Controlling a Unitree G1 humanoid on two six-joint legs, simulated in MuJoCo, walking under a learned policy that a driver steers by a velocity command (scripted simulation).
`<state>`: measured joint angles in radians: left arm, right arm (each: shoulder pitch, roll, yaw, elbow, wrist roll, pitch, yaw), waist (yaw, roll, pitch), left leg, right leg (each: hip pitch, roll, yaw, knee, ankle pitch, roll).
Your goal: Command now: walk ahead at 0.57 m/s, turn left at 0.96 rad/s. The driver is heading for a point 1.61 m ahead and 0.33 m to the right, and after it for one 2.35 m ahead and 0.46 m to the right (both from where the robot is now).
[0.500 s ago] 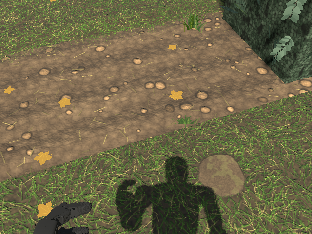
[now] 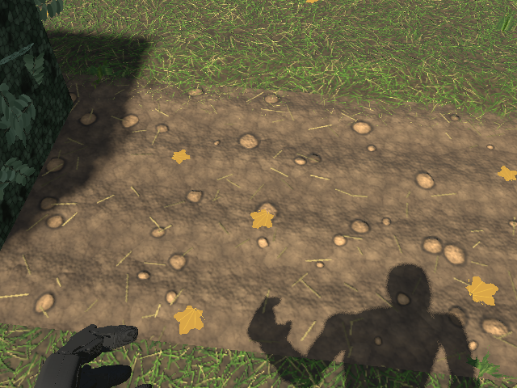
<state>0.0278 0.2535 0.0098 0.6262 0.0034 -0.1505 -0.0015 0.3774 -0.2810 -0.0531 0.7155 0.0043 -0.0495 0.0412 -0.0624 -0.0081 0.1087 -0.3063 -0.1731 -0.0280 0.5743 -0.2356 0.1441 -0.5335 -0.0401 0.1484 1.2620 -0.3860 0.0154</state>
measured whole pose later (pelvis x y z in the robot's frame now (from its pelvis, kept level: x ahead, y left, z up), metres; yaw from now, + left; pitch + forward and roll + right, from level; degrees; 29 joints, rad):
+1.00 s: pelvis +0.33 -0.01 +0.02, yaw -30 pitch +1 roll +1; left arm 0.21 0.35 0.08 0.59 -0.01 0.06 0.01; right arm 0.11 -0.25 -0.04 0.67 -0.02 0.02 -0.03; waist -0.02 -0.03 0.07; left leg -0.23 0.01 0.06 0.43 -0.21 0.02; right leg -0.52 -0.05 0.08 1.02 -0.40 0.12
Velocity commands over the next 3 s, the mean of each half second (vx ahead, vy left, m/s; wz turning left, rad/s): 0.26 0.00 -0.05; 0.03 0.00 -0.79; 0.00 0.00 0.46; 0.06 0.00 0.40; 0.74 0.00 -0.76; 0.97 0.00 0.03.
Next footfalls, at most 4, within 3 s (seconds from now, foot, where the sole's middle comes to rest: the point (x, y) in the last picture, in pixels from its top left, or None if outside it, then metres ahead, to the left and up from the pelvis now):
0.22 right None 0.42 -0.11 -0.76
0.70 left None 0.43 0.06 -0.76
1.12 right None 0.29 -0.17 -0.76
1.48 left None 0.40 0.07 -0.76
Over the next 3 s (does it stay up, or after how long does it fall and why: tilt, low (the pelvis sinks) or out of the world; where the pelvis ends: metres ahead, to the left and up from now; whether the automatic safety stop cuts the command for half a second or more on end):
stays up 0.98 -0.29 0.01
